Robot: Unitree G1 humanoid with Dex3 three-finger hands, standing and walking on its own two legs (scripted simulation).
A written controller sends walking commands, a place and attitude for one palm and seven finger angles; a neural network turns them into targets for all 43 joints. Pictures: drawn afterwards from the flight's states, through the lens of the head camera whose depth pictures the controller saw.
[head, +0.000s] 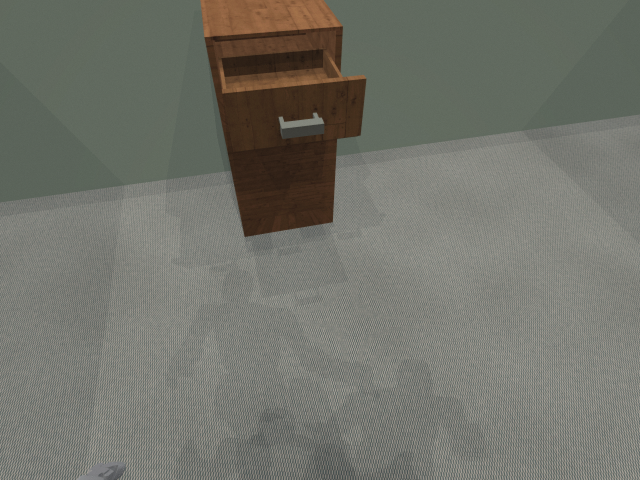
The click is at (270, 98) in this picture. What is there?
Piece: drawer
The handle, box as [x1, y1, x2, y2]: [279, 113, 323, 138]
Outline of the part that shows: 321,117 319,118 316,113 313,113 312,119 287,122 283,121 282,116 279,117 282,138 323,133 323,122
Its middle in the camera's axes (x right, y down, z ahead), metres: -0.05 -0.28 +0.94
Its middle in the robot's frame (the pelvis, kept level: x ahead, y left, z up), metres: +0.89 +0.10 -0.04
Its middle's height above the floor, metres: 0.73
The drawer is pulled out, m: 0.30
